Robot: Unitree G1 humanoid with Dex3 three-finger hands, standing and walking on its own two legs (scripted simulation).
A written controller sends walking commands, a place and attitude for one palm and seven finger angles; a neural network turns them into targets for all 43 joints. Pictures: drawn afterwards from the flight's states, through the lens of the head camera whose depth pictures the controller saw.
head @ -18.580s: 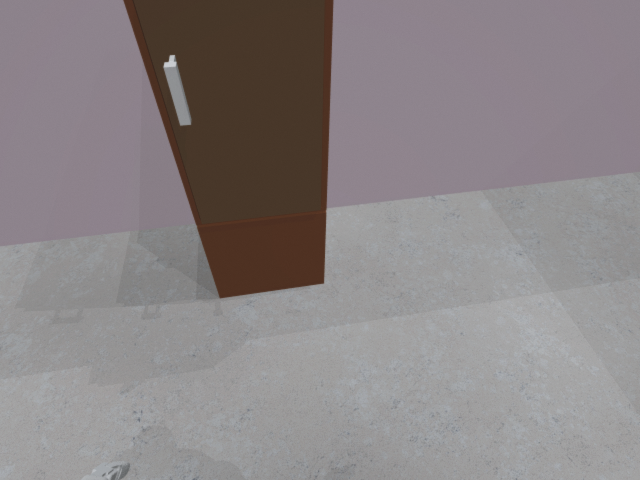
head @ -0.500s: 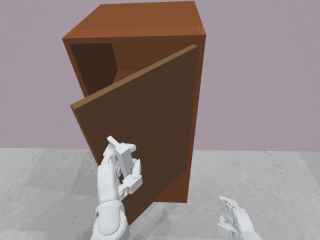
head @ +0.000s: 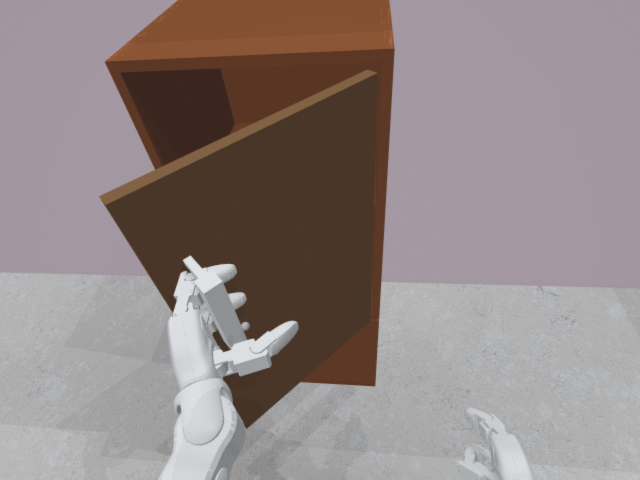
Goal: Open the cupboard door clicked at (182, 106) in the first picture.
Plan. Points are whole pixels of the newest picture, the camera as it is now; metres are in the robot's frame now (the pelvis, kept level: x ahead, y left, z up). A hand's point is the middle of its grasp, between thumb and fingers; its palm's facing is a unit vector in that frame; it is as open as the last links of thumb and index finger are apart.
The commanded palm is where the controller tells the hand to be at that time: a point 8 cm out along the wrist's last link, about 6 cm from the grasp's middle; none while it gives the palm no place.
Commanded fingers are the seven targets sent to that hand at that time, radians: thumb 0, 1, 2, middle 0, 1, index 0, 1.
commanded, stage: open thumb and fingers to let go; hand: left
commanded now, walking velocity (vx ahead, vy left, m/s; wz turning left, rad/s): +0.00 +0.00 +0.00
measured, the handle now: (214, 303) +0.30 +0.15 +0.09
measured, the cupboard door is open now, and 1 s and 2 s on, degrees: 47 49 49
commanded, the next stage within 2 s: slide the hand sideways off the handle in 0.38 s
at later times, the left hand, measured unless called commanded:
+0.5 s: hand (243, 330) +0.27 +0.10 +0.10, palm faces +0.33 -0.94 +0.01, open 14.7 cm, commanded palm +0.22 +0.15 +0.09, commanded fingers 0.00 -0.50 0.30 -0.15 -0.30 -0.15 -0.30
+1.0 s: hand (214, 379) +0.21 +0.12 +0.10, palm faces -0.11 -0.99 +0.02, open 16.3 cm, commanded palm +0.18 +0.18 +0.09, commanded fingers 0.00 -0.50 0.30 -0.15 -0.30 -0.15 -0.30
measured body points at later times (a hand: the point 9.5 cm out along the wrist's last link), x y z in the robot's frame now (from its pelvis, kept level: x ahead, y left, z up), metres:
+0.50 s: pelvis +0.01 +0.02 +0.00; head +0.01 -0.02 +0.45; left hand +0.24 +0.15 +0.10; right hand +0.20 -0.20 -0.10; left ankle +0.00 +0.16 -0.71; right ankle -0.01 +0.00 -0.72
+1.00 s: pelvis -0.01 +0.08 -0.01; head -0.02 +0.07 +0.44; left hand +0.21 +0.18 +0.10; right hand +0.17 -0.13 -0.08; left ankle +0.00 +0.16 -0.72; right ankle -0.01 +0.00 -0.72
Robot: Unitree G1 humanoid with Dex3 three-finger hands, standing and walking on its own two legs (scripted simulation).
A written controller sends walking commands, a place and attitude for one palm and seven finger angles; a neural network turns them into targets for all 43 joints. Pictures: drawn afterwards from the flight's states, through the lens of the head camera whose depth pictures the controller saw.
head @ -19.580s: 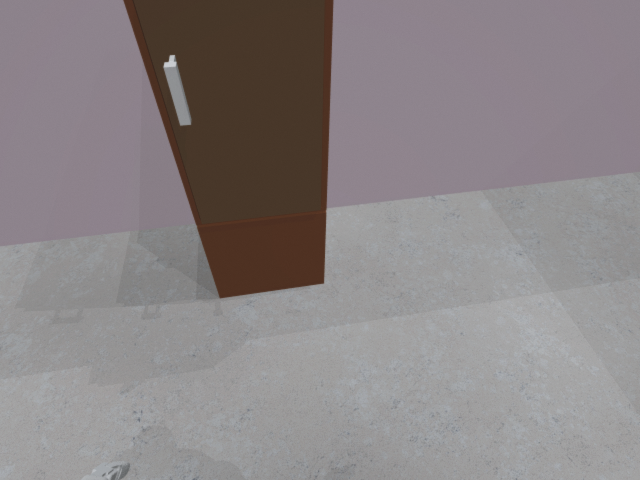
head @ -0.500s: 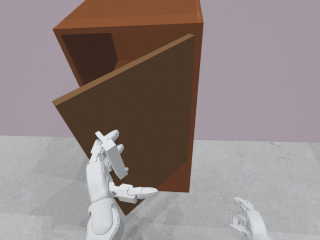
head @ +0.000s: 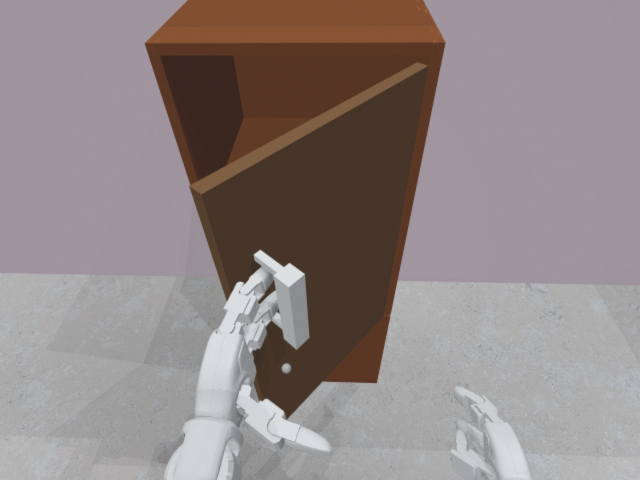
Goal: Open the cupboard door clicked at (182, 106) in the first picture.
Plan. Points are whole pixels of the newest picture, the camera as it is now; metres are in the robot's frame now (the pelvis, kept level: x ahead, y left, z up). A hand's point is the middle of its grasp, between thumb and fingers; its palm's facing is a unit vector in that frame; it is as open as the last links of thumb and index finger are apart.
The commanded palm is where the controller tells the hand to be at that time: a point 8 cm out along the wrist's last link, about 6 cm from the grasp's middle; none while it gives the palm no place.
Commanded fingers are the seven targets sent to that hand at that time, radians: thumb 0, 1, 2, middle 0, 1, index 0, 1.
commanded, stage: slide the hand sideways off the handle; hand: left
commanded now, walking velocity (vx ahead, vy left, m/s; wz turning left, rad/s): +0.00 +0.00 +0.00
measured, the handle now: (280, 299) +0.30 +0.07 +0.10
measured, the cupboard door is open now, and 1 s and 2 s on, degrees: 49 49 49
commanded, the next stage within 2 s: draw the hand back to the body in 0.68 s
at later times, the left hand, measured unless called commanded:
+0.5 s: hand (247, 399) +0.18 +0.08 +0.11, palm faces -0.02 -1.00 +0.02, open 16.1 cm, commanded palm +0.14 +0.14 +0.10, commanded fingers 0.00 -0.50 0.30 -0.15 -0.30 -0.15 -0.30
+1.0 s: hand (210, 411) +0.17 +0.11 +0.11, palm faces +0.04 -0.99 -0.10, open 16.3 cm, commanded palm +0.13 +0.17 +0.12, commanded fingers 0.00 -0.50 0.30 -0.15 -0.30 -0.15 -0.30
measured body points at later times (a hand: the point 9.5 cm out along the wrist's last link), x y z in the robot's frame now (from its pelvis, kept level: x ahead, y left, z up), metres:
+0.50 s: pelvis +0.01 +0.02 -0.01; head +0.00 +0.01 +0.44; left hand +0.18 +0.14 +0.11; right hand +0.20 -0.19 -0.06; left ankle +0.00 +0.08 -0.71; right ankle +0.01 -0.08 -0.71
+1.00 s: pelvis +0.01 -0.01 -0.02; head +0.00 -0.04 +0.43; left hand +0.16 +0.17 +0.12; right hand +0.19 -0.23 -0.08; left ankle +0.00 +0.08 -0.71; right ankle +0.01 -0.08 -0.71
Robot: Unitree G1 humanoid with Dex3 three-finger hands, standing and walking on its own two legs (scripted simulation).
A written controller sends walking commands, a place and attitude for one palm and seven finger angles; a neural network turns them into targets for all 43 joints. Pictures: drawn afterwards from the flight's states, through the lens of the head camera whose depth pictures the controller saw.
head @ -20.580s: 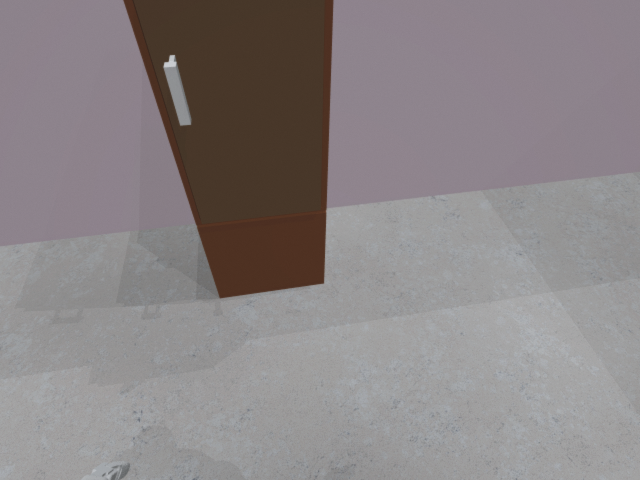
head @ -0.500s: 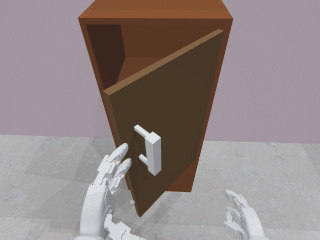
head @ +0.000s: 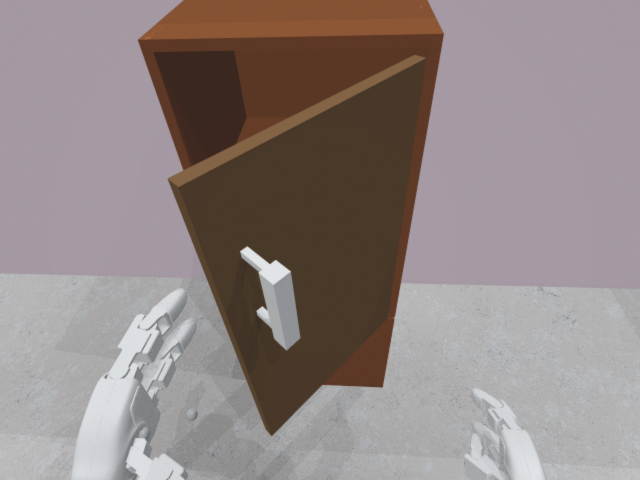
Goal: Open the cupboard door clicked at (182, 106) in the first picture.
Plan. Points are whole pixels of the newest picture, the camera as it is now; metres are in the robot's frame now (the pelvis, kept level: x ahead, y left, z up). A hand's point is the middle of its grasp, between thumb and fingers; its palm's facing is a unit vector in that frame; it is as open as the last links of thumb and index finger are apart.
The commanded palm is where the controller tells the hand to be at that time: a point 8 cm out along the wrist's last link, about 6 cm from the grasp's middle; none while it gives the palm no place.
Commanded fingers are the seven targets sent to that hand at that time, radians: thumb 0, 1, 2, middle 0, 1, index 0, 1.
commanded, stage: draw the hand back to the body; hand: left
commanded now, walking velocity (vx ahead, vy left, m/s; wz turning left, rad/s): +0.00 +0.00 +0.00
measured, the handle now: (269, 298) +0.30 +0.08 +0.12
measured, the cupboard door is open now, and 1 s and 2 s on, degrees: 49 49 49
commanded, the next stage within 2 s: step back with the hand held close in 1.36 s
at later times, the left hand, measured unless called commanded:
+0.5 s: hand (91, 384) +0.17 +0.21 +0.16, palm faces +0.24 -0.92 -0.31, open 14.7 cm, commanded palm +0.13 +0.26 +0.18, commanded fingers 0.00 0.09 0.56 -0.17 -0.30 -0.17 -0.30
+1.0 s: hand out of the picture +0.21 +0.31 +0.20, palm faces +0.43 -0.81 -0.39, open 8.9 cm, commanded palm +0.15 +0.34 +0.22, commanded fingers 0.00 0.90 0.90 -0.20 -0.30 -0.20 -0.30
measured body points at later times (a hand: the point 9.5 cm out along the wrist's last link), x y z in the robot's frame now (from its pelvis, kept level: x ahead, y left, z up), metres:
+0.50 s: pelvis +0.00 +0.02 +0.03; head -0.01 +0.00 +0.48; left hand +0.15 +0.26 +0.18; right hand +0.20 -0.19 -0.03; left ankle -0.01 +0.10 -0.69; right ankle +0.00 -0.07 -0.69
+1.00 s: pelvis +0.02 +0.04 +0.05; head +0.00 +0.04 +0.50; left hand +0.18 +0.35 +0.22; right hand +0.21 -0.17 -0.03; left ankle +0.00 +0.10 -0.69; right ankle +0.00 -0.07 -0.69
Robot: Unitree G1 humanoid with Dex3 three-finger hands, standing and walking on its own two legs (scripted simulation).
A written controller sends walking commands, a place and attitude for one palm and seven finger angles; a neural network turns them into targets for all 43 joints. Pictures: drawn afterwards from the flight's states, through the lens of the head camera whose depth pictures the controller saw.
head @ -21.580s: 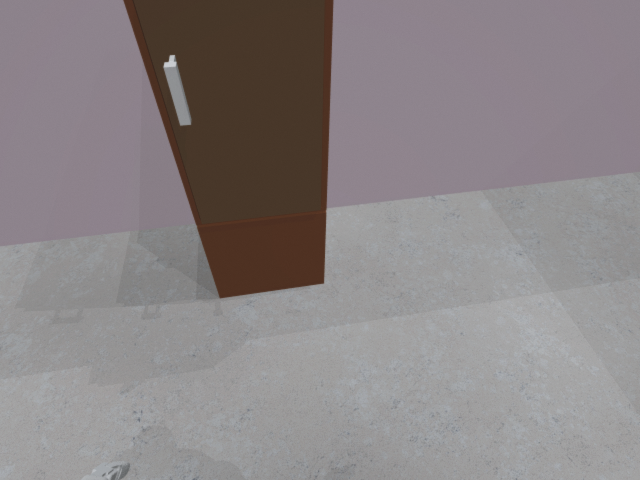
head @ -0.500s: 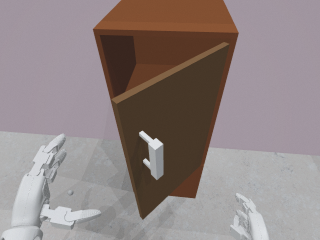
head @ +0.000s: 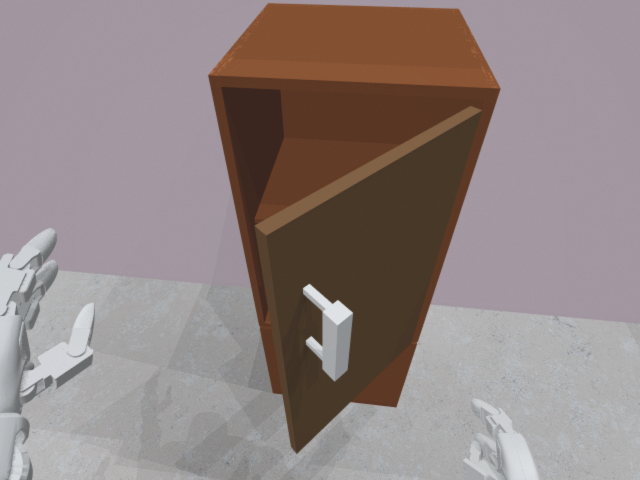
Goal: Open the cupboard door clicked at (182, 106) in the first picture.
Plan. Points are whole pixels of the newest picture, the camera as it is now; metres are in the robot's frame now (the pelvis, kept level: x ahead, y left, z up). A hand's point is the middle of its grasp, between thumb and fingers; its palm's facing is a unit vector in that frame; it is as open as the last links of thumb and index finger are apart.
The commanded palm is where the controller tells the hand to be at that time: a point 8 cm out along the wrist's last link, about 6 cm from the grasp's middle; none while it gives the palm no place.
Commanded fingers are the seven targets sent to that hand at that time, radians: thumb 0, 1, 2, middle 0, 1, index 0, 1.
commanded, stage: draw the hand back to the body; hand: left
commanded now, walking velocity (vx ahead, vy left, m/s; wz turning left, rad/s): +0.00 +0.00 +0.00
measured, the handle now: (324, 332) +0.28 +0.04 +0.07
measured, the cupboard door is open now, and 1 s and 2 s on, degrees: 49 49 49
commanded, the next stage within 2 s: step back with the hand held close in 0.36 s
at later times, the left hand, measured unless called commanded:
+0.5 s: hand (88, 354) +0.18 +0.24 +0.16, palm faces +0.44 -0.81 -0.38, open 7.4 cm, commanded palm +0.13 +0.28 +0.18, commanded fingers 0.00 0.90 0.90 -0.20 -0.30 -0.20 -0.30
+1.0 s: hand (62, 388) +0.14 +0.25 +0.16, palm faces +0.40 -0.78 -0.48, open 7.4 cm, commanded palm +0.09 +0.28 +0.18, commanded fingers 0.00 0.90 0.90 -0.20 -0.30 -0.20 -0.30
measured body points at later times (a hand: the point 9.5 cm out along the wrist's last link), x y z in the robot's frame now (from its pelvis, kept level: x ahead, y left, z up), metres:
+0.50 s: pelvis -0.01 -0.02 +0.00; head -0.04 -0.04 +0.45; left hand +0.15 +0.28 +0.18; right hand +0.18 -0.23 -0.08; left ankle -0.02 +0.05 -0.74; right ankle -0.02 -0.11 -0.74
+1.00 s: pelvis -0.06 -0.02 -0.01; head -0.05 -0.01 +0.44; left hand +0.12 +0.28 +0.19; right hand +0.11 -0.27 -0.08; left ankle -0.02 +0.05 -0.74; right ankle -0.02 -0.11 -0.74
